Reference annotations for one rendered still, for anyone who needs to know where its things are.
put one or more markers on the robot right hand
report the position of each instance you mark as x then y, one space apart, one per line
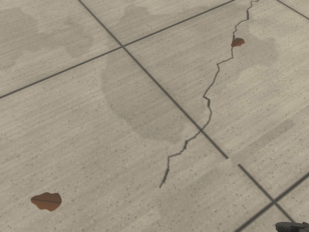
285 226

